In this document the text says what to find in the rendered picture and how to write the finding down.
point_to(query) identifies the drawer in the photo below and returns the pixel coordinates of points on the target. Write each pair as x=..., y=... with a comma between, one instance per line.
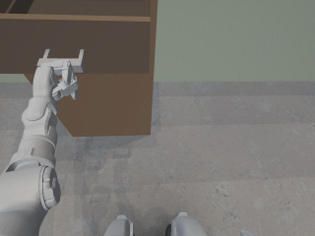
x=115, y=34

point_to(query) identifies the robot left forearm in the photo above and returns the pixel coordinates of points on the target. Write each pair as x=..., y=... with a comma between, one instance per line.
x=39, y=140

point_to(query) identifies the robot left shin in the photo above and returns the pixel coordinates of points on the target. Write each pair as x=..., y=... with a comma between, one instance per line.
x=121, y=217

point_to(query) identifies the robot right shin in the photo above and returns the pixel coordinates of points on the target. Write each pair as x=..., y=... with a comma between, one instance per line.
x=181, y=214

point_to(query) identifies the cabinet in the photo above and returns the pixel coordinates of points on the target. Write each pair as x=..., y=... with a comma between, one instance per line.
x=109, y=104

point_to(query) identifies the left robot upper arm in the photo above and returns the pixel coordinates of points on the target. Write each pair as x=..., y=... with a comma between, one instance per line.
x=26, y=196

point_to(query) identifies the robot shin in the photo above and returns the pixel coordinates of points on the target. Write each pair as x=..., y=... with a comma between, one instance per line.
x=121, y=217
x=181, y=214

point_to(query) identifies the handle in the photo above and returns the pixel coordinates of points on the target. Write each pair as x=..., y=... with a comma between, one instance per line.
x=77, y=63

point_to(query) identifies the robot left hand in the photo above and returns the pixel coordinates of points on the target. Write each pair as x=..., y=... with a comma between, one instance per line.
x=46, y=84

